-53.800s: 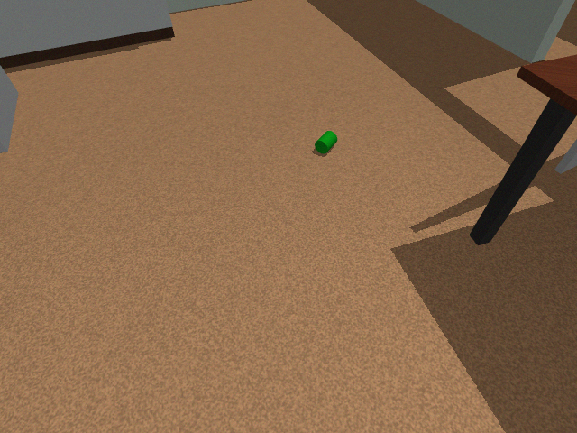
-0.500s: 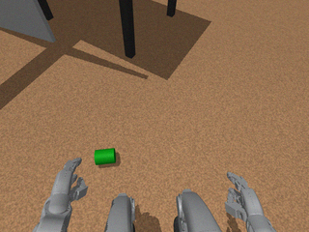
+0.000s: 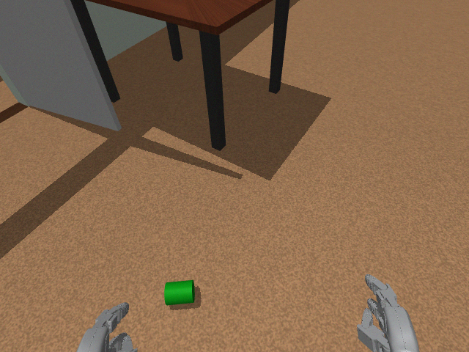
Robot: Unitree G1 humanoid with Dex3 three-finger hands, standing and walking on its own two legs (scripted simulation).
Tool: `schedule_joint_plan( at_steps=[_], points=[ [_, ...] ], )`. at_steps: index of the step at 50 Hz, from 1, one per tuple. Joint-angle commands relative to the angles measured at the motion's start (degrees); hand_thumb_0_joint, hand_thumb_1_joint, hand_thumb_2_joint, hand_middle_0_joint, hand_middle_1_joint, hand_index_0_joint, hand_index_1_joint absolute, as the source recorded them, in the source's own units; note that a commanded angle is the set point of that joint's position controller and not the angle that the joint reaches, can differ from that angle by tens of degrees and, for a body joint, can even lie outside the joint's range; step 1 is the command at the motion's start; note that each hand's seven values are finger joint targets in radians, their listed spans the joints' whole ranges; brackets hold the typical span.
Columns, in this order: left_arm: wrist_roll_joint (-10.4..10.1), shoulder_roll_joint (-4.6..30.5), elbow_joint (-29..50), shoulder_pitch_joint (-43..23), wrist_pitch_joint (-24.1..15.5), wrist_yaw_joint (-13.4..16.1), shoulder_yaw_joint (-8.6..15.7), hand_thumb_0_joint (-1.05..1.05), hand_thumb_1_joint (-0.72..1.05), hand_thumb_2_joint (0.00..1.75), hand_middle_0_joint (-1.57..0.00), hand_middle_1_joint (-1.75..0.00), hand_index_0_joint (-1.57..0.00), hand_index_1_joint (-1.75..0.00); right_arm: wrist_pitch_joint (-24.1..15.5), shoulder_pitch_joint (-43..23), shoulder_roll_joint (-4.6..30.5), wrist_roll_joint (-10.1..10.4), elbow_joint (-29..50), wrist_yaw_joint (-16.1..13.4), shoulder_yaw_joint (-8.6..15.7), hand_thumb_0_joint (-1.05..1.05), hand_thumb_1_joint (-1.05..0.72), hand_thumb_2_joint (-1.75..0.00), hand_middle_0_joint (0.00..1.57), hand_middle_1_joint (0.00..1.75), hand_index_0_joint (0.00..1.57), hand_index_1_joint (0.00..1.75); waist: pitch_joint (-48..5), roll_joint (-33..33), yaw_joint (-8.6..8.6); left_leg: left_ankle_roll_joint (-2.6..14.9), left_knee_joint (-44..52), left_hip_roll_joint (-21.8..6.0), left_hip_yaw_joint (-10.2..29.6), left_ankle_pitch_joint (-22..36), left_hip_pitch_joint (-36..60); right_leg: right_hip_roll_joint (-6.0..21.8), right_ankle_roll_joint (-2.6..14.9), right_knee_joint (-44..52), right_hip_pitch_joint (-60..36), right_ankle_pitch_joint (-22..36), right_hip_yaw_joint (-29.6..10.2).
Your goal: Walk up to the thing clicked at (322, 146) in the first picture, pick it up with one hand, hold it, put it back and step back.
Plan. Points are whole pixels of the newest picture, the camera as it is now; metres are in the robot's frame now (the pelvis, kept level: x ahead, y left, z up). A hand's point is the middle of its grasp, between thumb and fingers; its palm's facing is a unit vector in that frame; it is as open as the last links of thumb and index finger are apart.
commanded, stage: home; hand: left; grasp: from above
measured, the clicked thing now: (180, 292) +0.48 +0.23 -0.67
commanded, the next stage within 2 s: stand in 1.88 s
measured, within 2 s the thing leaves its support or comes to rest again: neither
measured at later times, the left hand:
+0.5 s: hand out of the picture +0.16 +0.17 -0.05, palm faces +0.04 -0.98 -0.20, open 7.4 cm
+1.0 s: hand out of the picture +0.16 +0.17 -0.05, palm faces +0.04 -0.98 -0.20, open 7.4 cm
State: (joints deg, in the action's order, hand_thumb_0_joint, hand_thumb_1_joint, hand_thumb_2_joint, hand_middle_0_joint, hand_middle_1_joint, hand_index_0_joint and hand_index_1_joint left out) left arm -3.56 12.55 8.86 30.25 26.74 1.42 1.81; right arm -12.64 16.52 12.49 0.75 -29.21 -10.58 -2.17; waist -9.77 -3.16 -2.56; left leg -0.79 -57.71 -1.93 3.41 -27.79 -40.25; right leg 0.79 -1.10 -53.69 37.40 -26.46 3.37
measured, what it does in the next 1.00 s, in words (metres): stands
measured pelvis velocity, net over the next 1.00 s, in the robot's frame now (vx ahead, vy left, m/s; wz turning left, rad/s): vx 0.00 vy -0.01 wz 0.00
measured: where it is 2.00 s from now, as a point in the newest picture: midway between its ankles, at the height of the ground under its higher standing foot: outside the picture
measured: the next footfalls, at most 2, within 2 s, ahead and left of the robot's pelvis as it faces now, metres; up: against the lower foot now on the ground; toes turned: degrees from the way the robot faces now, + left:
none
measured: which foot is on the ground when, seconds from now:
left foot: down 0.00-1.00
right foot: down 0.00-1.00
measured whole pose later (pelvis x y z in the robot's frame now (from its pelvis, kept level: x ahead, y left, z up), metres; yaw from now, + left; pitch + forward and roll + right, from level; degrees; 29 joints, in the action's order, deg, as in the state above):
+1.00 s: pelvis +0.00 -0.01 +0.00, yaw +0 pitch +9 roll -2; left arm -2.9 12.7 7.0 28.3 26.6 0.9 1.3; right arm -14.3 16.2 12.7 0.3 -30.9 -10.4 -2.0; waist -8.8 -2.7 -2.3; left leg -1.3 -58.0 -2.1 3.5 -27.8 -39.6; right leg 0.6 -0.7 -54.5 37.1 -26.8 3.4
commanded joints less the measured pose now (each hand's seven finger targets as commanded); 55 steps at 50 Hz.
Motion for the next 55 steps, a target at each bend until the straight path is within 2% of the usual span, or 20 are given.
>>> schedule_joint_plan(
  at_steps=[1,7,9,13,20,28,33,36,44,46,48,50,54,55],
  points=[
    [0.81,5.98,9.16,-3.69,-3.59,0.06,3.51,0.00,0.90,0.90,-0.20,-0.30,-0.20,-0.30,-3.90,-3.73,6.82,-0.23,7.92,-0.86,3.12,0.00,-0.90,-0.90,0.20,0.30,0.20,0.30,-2.00,1.38,-0.61,1.73,9.63,2.21,-1.03,9.86,5.26,-1.98,0.80,9.10,-1.90,8.47,1.23],
    [1.17,6.31,9.95,-2.69,-3.86,0.19,3.71,0.00,0.90,0.90,-0.20,-0.30,-0.20,-0.30,-4.36,-3.75,7.02,-0.40,7.53,-0.55,3.24,0.00,-0.90,-0.90,0.20,0.30,0.20,0.30,-4.69,-1.00,0.30,1.27,9.15,2.21,-1.31,13.90,7.16,-1.93,0.95,7.93,-3.84,12.32,1.03],
    [1.38,6.21,9.96,-3.02,-3.89,0.30,3.37,0.00,0.90,0.90,-0.20,-0.30,-0.20,-0.30,-4.26,-4.01,6.96,-0.47,7.56,-0.51,3.17,0.00,-0.90,-0.90,0.20,0.30,0.20,0.30,-4.53,-0.35,0.04,1.37,9.10,2.26,-1.31,13.27,7.05,-1.89,0.93,8.27,-3.99,11.97,0.91],
    [1.28,5.92,8.86,-2.24,-3.70,0.33,3.18,0.00,0.90,0.90,-0.20,-0.30,-0.20,-0.30,-4.18,-3.86,7.08,-0.47,7.18,-0.41,3.29,0.00,-0.90,-0.90,0.20,0.30,0.20,0.30,-5.41,-0.15,-0.02,1.22,8.87,2.06,-0.84,16.01,7.57,-2.04,1.05,7.63,-4.67,14.08,1.11],
    [0.98,5.81,8.43,-2.54,-3.46,0.33,3.27,0.00,0.90,0.90,-0.20,-0.30,-0.20,-0.30,-4.10,-4.28,7.12,-0.41,7.25,-0.38,3.27,0.00,-0.90,-0.90,0.20,0.30,0.20,0.30,-3.90,0.65,0.38,1.24,9.55,1.87,-0.76,14.01,6.79,-2.14,1.02,7.99,-4.05,12.10,1.31],
    [0.95,6.14,9.04,-3.77,-3.57,0.13,3.40,0.00,0.90,0.90,-0.20,-0.30,-0.20,-0.30,-4.45,-4.43,7.09,-0.42,7.49,-0.44,3.20,0.00,-0.90,-0.90,0.20,0.30,0.20,0.30,-2.57,-0.22,0.33,1.34,10.53,1.95,-0.81,7.83,5.25,-2.13,0.97,8.78,-2.54,6.77,1.02],
    [0.66,6.20,9.72,-2.92,-3.59,0.17,3.67,0.00,0.90,0.90,-0.20,-0.30,-0.20,-0.30,-4.51,-4.29,7.04,-0.26,7.73,-0.53,3.27,0.00,-0.90,-0.90,0.20,0.30,0.20,0.30,-4.62,1.41,0.44,1.52,9.28,2.00,-1.10,10.56,5.55,-1.93,0.93,8.66,-3.69,9.14,0.75],
    [0.66,6.14,9.61,-3.93,-3.60,0.14,3.53,0.00,0.90,0.90,-0.20,-0.30,-0.20,-0.30,-4.65,-4.04,7.01,-0.41,7.44,-0.73,3.17,0.00,-0.90,-0.90,0.20,0.30,0.20,0.30,-4.20,1.63,-0.20,1.77,8.70,2.21,-1.81,9.46,5.40,-1.64,0.56,9.41,-3.36,8.80,0.22],
    [1.04,6.17,9.28,-3.33,-3.34,0.17,3.09,0.00,0.90,0.90,-0.20,-0.30,-0.20,-0.30,-4.66,-4.50,6.87,-0.27,7.07,-0.82,3.11,0.00,-0.90,-0.90,0.20,0.30,0.20,0.30,-2.53,0.22,0.50,1.45,9.70,2.07,-1.48,8.48,4.89,-1.80,0.87,9.03,-2.79,7.39,0.68],
    [1.00,6.30,9.22,-3.64,-3.27,0.04,3.13,0.00,0.90,0.90,-0.20,-0.30,-0.20,-0.30,-4.75,-4.47,7.03,-0.25,7.18,-0.80,3.17,0.00,-0.90,-0.90,0.20,0.30,0.20,0.30,-2.71,0.29,0.10,1.56,9.98,1.96,-1.16,8.11,5.45,-1.85,0.84,9.07,-2.59,7.14,0.66],
    [0.88,6.40,9.77,-4.39,-3.32,0.00,3.10,0.00,0.90,0.90,-0.20,-0.30,-0.20,-0.30,-4.74,-4.64,6.97,-0.23,7.22,-0.79,3.12,0.00,-0.90,-0.90,0.20,0.30,0.20,0.30,-2.62,-0.46,0.10,1.46,9.99,1.92,-1.13,8.15,5.20,-1.88,0.90,8.97,-2.39,7.09,0.73],
    [0.89,6.07,8.66,-3.15,-3.14,0.16,3.27,0.00,0.90,0.90,-0.20,-0.30,-0.20,-0.30,-4.67,-4.79,6.77,-0.18,7.36,-0.84,3.07,0.00,-0.90,-0.90,0.20,0.30,0.20,0.30,-1.97,1.48,0.59,1.56,9.73,1.97,-1.22,8.18,4.44,-1.85,0.88,9.23,-2.79,6.85,0.79],
    [0.79,6.23,9.61,-2.87,-3.32,-0.05,3.25,0.00,0.90,0.90,-0.20,-0.30,-0.20,-0.30,-4.76,-4.22,7.23,-0.21,7.40,-0.71,3.45,0.00,-0.90,-0.90,0.20,0.30,0.20,0.30,-4.62,0.22,0.36,1.38,9.59,1.90,-1.14,10.51,5.94,-1.94,1.02,8.25,-3.44,9.02,0.75],
    [0.98,6.17,9.10,-2.97,-3.22,0.06,3.06,0.00,0.90,0.90,-0.20,-0.30,-0.20,-0.30,-4.68,-4.45,7.14,-0.25,7.30,-0.74,3.34,0.00,-0.90,-0.90,0.20,0.30,0.20,0.30,-2.85,0.22,0.51,1.36,9.37,1.89,-1.49,10.60,5.51,-1.86,0.96,8.57,-3.02,9.06,0.74]
  ],
)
